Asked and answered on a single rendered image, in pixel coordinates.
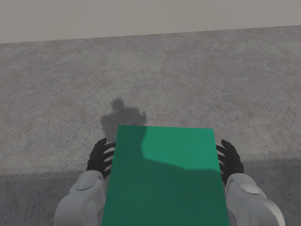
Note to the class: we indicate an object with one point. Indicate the robot left forearm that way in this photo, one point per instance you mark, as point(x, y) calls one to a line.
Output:
point(86, 198)

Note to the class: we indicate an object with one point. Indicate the robot right forearm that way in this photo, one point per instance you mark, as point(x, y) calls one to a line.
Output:
point(249, 204)

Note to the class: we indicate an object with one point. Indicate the robot left hand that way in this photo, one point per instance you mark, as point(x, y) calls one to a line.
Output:
point(97, 157)

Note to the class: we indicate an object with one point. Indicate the carton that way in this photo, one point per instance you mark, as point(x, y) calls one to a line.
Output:
point(165, 176)

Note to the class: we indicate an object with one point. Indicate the robot right hand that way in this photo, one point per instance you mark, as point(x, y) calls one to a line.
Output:
point(231, 160)

